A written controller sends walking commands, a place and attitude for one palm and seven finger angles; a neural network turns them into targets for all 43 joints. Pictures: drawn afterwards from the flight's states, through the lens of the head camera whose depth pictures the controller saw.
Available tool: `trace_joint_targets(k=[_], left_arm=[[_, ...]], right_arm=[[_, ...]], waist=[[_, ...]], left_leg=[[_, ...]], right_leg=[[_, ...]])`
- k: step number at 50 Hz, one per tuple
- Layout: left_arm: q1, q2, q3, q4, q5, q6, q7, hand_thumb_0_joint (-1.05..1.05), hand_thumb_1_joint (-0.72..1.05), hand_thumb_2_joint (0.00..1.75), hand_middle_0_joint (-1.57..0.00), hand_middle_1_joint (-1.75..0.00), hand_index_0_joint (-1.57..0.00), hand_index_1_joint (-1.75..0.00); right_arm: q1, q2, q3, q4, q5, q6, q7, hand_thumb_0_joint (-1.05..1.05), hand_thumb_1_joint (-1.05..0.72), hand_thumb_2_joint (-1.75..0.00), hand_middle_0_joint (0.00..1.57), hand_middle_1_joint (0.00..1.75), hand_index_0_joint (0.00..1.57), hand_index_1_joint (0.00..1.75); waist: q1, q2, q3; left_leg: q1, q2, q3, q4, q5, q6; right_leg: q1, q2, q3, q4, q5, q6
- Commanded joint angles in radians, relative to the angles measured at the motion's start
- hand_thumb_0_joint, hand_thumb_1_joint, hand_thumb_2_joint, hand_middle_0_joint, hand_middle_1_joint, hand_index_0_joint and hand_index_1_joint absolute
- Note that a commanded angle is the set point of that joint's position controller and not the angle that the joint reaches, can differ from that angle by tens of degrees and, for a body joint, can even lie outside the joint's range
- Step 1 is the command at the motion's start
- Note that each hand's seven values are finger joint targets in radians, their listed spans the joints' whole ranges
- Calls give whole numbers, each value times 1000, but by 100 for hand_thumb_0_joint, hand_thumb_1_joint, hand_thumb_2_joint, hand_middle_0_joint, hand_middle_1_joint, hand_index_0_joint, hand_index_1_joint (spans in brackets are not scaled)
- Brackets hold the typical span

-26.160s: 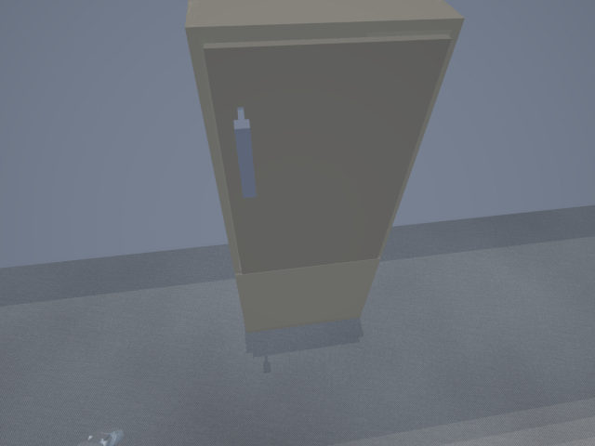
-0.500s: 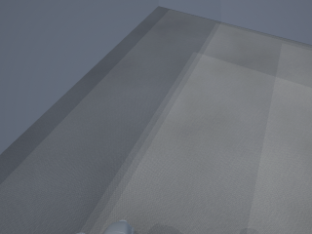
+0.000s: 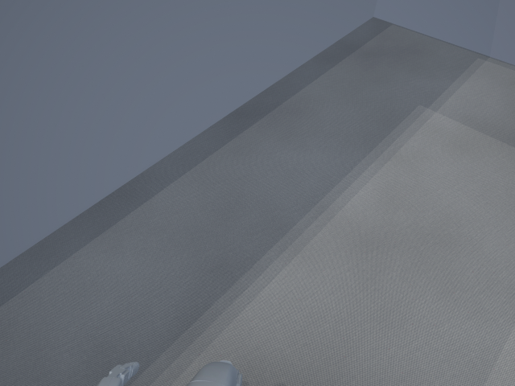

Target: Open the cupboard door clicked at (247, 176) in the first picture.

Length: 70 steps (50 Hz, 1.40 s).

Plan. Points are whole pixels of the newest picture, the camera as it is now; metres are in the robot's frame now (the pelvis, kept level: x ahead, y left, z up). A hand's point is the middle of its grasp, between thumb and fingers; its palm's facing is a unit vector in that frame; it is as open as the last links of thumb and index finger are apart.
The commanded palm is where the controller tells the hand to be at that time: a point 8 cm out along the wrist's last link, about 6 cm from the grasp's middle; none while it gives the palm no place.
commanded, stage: turn to face it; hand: left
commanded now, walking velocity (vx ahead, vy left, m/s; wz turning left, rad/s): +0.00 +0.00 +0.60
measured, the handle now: out of the picture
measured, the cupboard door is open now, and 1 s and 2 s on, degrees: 43 43 43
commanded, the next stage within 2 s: none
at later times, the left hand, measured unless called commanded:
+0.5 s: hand out of the picture +0.05 +0.23 -0.16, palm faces +0.32 -0.91 -0.26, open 7.4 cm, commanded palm none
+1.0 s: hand out of the picture +0.00 +0.14 -0.15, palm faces +0.58 -0.77 -0.25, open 7.4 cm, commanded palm none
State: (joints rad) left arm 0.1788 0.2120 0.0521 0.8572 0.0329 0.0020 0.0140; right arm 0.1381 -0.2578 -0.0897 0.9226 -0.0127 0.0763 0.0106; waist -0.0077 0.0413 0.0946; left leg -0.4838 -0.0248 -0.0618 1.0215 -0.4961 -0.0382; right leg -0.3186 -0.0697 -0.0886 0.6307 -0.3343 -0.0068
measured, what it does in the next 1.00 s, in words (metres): steps on the spot, turning left: left foot, then right foot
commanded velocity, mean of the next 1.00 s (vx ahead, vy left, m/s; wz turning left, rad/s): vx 0.00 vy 0.00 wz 0.60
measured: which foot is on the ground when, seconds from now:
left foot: up 0.00-0.26, down 0.28-0.66, up 0.68-1.00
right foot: down 0.00-0.28, up 0.30-0.64, down 0.66-1.00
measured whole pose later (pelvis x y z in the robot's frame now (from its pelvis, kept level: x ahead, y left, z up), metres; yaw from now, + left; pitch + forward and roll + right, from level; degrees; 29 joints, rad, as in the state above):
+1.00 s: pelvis +0.07 -0.05 +0.01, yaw +36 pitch +1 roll +3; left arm 0.24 0.19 0.05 0.90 0.03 0.00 0.02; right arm 0.09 -0.24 -0.07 0.94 -0.01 0.08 0.03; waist 0.01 -0.03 0.13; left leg -0.39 0.02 0.08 0.79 -0.44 -0.06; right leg -0.19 -0.13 -0.25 0.53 -0.35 -0.02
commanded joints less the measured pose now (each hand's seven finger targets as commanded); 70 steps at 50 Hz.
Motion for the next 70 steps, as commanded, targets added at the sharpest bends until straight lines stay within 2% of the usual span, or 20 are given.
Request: trace_joint_targets(k=[1,8,12,13,14,15,16,20,30,31,33,39,47,51,52,54,55,59,67,70], left_arm=[[9,154,31,-62,-9,-14,21,0,90,90,-20,-30,-20,-30],[137,205,53,-8,-1,-19,19,0,90,90,-20,-30,-20,-30],[99,208,61,-5,-12,-16,12,0,90,90,-20,-30,-20,-30],[81,190,58,-17,-22,-13,8,0,90,90,-20,-30,-20,-30],[56,115,41,-60,-29,-7,-1,0,90,90,-20,-30,-20,-30],[-24,102,28,-92,-20,7,6,0,90,90,-20,-30,-20,-30],[-36,122,32,-104,-16,14,10,0,90,90,-20,-30,-20,-30],[-14,114,39,-39,-15,27,-1,0,90,90,-20,-30,-20,-30],[57,104,37,-36,-22,9,-4,0,90,90,-20,-30,-20,-30],[104,132,45,-28,-20,-2,1,0,90,90,-20,-30,-20,-30],[145,294,71,-29,-1,-15,17,0,90,90,-20,-30,-20,-30],[16,144,28,-55,-14,-20,22,0,90,90,-20,-30,-20,-30],[132,191,52,-1,-3,-19,21,0,90,90,-20,-30,-20,-30],[103,208,61,0,-12,-16,14,0,90,90,-20,-30,-20,-30],[82,196,58,-6,-18,-15,10,0,90,90,-20,-30,-20,-30],[-8,96,27,-88,-26,3,4,0,90,90,-20,-30,-20,-30],[-28,130,32,-98,-17,15,11,0,90,90,-20,-30,-20,-30],[-8,123,42,-36,-10,33,-4,0,90,90,-20,-30,-20,-30],[5,106,32,-54,-17,19,-7,0,90,90,-20,-30,-20,-30],[113,137,45,-30,-18,-4,0,0,90,90,-20,-30,-20,-30]], right_arm=[[-33,-59,-9,-89,-5,-24,16,0,-90,-90,20,30,20,30],[-106,-8,18,-99,6,-38,24,0,-90,-90,20,30,20,30],[-5,-47,9,-78,3,-50,17,0,-90,-90,20,30,20,30],[70,-102,-6,-59,-2,-58,14,0,-90,-90,20,30,20,30],[136,-218,-38,-52,-11,-64,5,0,-90,-90,20,30,20,30],[198,-258,-46,-28,-5,-52,-7,0,-90,-90,20,30,20,30],[185,-246,-39,-32,-10,-51,-10,0,-90,-90,20,30,20,30],[43,-167,-14,-71,-9,-65,-31,0,-90,-90,20,30,20,30],[-15,-179,-31,-91,-10,-51,-19,0,-90,-90,20,30,20,30],[-28,-159,-30,-96,-2,-52,-18,0,-90,-90,20,30,20,30],[-33,-64,-17,-133,7,-53,-8,0,-90,-90,20,30,20,30],[-8,-46,-5,-64,-2,-21,16,0,-90,-90,20,30,20,30],[-101,-18,17,-87,5,-33,21,0,-90,-90,20,30,20,30],[-22,-46,10,-73,1,-45,15,0,-90,-90,20,30,20,30],[53,-85,-1,-57,-3,-52,15,0,-90,-90,20,30,20,30],[185,-266,-46,-32,-6,-52,-6,0,-90,-90,20,30,20,30],[184,-255,-40,-27,-6,-48,-10,0,-90,-90,20,30,20,30],[-6,-170,-13,-81,-12,-59,-27,0,-90,-90,20,30,20,30],[2,-183,-26,-81,-14,-55,-19,0,-90,-90,20,30,20,30],[-42,-155,-28,-99,-2,-52,-17,0,-90,-90,20,30,20,30]], waist=[[-6,-264,-104],[63,-251,-152],[5,-216,-191],[-45,-93,-233],[-84,230,-258],[-108,233,-257],[-91,134,-236],[-16,123,-143],[31,123,-149],[59,55,-162],[84,-384,-166],[-8,-242,-108],[57,-248,-140],[0,-219,-166],[-45,-133,-211],[-112,264,-253],[-98,135,-251],[-11,135,-89],[-1,136,-133],[61,57,-163]], left_leg=[[-98,61,49,208,49,-23],[14,30,172,-249,25,-20],[237,17,189,-521,228,8],[421,82,117,-603,435,40],[597,368,-274,-626,819,188],[588,464,-345,-613,1077,296],[527,457,-267,-608,919,309],[366,275,-159,-643,765,205],[180,190,-212,-566,536,155],[107,143,-187,-493,460,112],[-135,-52,34,-19,-148,-5],[-99,52,57,158,78,-34],[18,40,160,-243,42,-19],[222,14,194,-478,197,13],[386,46,150,-589,361,34],[592,455,-377,-626,1068,292],[553,466,-304,-610,956,319],[283,270,-173,-683,582,203],[245,214,-207,-623,545,185],[107,135,-185,-484,464,110]], right_leg=[[142,-260,133,-284,425,-91],[341,-288,23,-172,748,-89],[252,-275,-55,-23,692,-27],[116,-250,-94,124,551,17],[-209,-93,-118,358,-118,99],[-302,-53,0,496,-353,100],[-293,-71,61,545,-308,86],[-254,-45,93,534,-95,99],[98,64,24,-50,32,87],[220,29,50,-202,128,81],[301,-439,507,-376,298,-108],[221,-238,80,-269,573,-76],[349,-296,7,-182,752,-92],[254,-294,-59,-49,721,-45],[155,-269,-98,98,620,-2],[-286,-47,-37,503,-359,98],[-290,-69,61,558,-333,82],[-237,-52,88,528,-97,95],[-41,41,36,137,-84,93],[221,20,53,-203,128,81]])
